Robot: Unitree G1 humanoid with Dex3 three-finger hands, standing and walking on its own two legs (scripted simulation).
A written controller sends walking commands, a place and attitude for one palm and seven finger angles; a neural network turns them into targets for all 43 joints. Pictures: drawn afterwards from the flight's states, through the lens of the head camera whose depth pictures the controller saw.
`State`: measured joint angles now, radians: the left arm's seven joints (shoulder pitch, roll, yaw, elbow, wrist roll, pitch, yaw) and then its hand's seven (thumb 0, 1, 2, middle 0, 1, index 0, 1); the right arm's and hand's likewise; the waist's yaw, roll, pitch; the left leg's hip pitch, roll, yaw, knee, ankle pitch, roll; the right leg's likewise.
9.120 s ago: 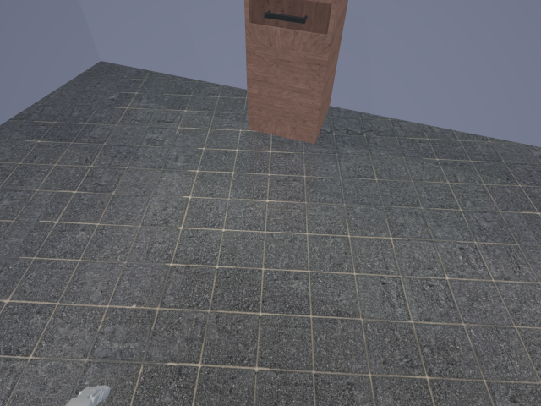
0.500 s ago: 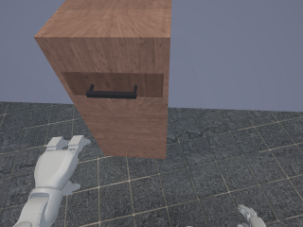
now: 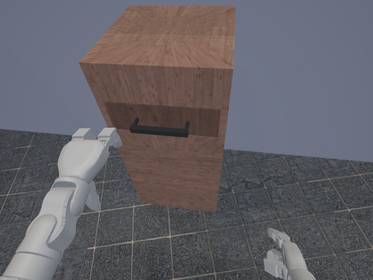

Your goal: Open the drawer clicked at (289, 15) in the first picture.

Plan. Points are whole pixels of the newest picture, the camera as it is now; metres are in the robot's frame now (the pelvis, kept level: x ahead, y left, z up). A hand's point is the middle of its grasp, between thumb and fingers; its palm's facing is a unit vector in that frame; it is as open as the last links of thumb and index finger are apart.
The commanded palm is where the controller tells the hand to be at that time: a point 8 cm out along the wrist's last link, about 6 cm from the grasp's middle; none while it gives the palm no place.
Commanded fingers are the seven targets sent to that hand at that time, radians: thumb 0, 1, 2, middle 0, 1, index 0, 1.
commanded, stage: raise the hand with hooked fingers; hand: left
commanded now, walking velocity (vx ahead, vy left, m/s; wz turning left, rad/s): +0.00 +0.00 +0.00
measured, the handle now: (160, 126) +0.57 +0.18 -0.06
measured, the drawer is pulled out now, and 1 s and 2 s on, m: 0.00 0.00 0.00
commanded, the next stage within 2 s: move the hooked fingers above the handle in 0.42 s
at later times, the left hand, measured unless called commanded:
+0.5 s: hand (107, 164) +0.31 +0.22 +0.08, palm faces +0.08 -0.06 -0.99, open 13.8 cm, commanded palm +0.28 +0.22 +0.13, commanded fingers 0.00 -0.50 0.30 -0.30 -1.20 -0.30 -1.20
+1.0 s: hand (126, 152) +0.37 +0.20 +0.05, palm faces +0.01 -0.04 -1.00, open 13.8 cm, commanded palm +0.35 +0.21 +0.10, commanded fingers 0.00 -0.50 0.30 -0.30 -1.20 -0.30 -1.20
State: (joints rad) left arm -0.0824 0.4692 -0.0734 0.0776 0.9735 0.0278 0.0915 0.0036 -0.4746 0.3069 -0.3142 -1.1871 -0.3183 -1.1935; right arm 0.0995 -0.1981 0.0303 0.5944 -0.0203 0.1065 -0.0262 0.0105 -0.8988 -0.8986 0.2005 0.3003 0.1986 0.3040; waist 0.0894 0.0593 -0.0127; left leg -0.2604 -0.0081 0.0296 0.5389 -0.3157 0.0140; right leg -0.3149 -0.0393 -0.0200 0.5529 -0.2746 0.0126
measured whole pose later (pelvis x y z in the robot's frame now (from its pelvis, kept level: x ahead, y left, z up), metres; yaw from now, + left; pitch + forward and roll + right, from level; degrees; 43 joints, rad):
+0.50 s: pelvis +0.00 -0.02 +0.00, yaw +0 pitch +4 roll +1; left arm -0.08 0.46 -0.02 0.11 0.95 -0.03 0.16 0.00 -0.49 0.30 -0.31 -1.20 -0.32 -1.20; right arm 0.14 -0.26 -0.04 0.65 -0.01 0.11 -0.02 0.01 -0.90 -0.90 0.20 0.30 0.19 0.30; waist 0.08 0.07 -0.01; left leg -0.26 0.01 0.03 0.48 -0.28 -0.01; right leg -0.33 -0.02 -0.02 0.52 -0.26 -0.01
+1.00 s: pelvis +0.00 -0.01 +0.00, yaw +0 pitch +7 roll +1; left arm -0.36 0.43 -0.09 0.47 1.02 -0.06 0.19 0.00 -0.49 0.30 -0.31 -1.20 -0.32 -1.20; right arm 0.20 -0.25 -0.04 0.67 0.00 0.09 -0.03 0.01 -0.90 -0.90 0.20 0.30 0.20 0.30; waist 0.03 0.05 -0.05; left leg -0.37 0.01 0.03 0.55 -0.30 0.00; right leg -0.43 -0.02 -0.02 0.58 -0.27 -0.01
